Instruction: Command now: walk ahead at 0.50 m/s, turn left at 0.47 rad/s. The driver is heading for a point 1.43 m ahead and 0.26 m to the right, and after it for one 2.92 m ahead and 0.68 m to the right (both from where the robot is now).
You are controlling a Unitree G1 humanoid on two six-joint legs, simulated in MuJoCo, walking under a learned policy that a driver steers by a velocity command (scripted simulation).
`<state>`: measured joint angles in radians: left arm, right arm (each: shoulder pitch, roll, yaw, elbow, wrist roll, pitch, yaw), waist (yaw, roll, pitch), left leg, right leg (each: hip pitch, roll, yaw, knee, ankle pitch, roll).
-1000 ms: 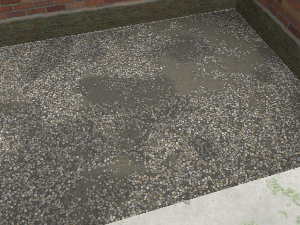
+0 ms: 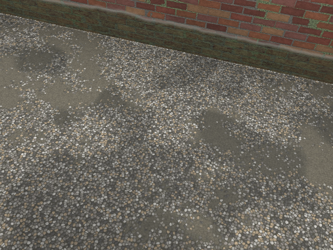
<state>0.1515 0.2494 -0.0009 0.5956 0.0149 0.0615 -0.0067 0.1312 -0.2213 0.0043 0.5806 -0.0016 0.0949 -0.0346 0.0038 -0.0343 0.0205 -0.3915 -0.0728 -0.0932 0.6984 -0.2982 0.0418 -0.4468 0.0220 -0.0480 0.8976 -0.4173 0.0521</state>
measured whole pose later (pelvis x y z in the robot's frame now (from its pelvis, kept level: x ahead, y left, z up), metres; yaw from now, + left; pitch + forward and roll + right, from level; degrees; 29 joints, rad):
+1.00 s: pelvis +0.08 +0.04 +0.00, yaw +4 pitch -1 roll +0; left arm 0.15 0.18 -0.03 0.61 0.01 0.07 0.02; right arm 0.09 -0.21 0.02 0.65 0.00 0.07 -0.03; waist -0.02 0.00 0.01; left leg -0.31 -0.08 -0.03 0.70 -0.37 0.05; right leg -0.19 -0.03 -0.01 0.67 -0.47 0.02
